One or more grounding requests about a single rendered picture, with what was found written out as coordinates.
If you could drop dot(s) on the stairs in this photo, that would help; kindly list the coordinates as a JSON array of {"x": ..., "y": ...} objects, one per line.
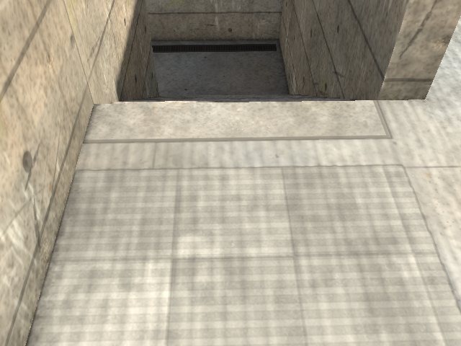
[{"x": 232, "y": 98}]

